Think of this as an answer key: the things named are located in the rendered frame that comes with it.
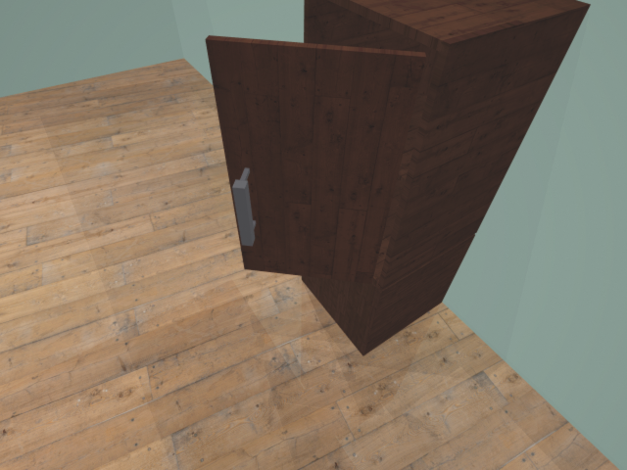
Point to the handle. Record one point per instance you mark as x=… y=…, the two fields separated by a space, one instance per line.
x=243 y=209

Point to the cupboard door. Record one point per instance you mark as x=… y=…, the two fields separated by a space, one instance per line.
x=322 y=129

